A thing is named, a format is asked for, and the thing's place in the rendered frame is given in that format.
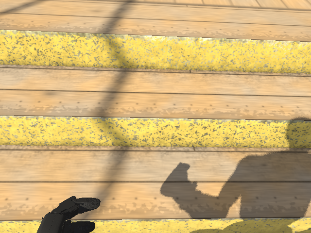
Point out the robot left hand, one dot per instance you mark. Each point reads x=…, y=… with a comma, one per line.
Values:
x=55, y=221

